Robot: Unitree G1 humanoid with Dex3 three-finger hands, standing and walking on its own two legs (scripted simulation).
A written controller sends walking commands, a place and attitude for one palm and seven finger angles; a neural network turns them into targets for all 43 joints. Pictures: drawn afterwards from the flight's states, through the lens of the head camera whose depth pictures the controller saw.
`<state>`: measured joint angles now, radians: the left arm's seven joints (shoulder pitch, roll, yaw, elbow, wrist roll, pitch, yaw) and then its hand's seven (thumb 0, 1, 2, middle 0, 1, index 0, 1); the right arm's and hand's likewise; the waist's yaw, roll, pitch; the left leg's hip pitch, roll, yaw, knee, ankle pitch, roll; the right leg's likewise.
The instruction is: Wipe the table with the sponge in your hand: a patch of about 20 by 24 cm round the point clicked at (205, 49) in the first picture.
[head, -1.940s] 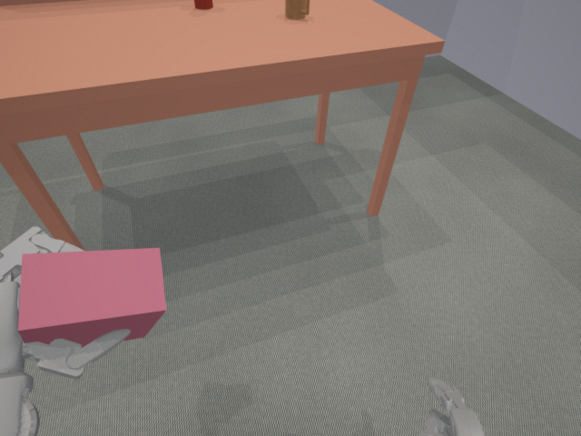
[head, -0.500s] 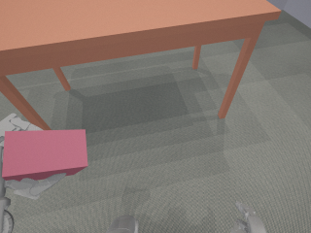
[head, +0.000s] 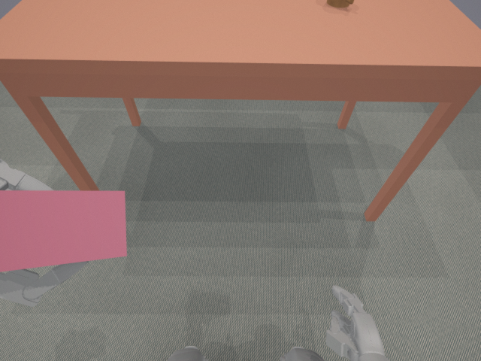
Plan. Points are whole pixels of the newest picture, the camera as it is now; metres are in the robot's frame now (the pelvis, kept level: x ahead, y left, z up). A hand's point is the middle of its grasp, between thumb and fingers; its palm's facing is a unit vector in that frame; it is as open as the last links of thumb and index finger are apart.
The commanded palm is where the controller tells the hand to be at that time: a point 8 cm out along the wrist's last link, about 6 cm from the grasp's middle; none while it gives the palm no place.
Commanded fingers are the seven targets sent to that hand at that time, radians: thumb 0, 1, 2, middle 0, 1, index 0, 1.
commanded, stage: walk to a spot facing it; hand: left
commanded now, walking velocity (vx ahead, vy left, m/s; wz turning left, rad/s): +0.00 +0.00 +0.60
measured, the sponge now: (73, 231) +0.23 +0.20 +0.19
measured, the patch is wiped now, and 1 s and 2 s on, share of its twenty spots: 0.00 0.00 0.00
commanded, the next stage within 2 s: none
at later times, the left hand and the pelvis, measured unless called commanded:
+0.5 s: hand out of the picture +0.10 +0.22 +0.19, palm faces +0.63 -0.66 -0.41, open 10.1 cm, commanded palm +0.04 +0.25 +0.19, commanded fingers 0.00 0.10 1.30 -1.20 -1.60 -1.20 -1.60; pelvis -0.03 -0.07 +0.00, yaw +19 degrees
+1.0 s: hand out of the picture -0.05 +0.16 +0.19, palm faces +0.81 -0.42 -0.42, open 10.1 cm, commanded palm -0.12 +0.17 +0.19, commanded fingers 0.00 0.10 1.30 -1.20 -1.60 -1.20 -1.60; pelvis -0.07 -0.15 +0.03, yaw +38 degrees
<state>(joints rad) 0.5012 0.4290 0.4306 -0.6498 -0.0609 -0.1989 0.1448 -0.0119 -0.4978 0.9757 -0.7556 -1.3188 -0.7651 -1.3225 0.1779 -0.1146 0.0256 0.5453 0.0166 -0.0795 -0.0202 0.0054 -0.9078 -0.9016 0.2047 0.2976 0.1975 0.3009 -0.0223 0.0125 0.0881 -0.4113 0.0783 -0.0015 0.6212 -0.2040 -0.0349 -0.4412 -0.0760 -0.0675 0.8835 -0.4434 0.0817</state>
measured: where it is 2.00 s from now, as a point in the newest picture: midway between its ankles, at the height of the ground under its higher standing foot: outside the picture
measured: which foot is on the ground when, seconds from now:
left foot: down 0.00-0.08, up 0.10-0.40, down 0.42-0.74, up 0.76-1.00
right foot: up 0.00-0.04, down 0.06-0.42, up 0.44-0.72, down 0.74-1.00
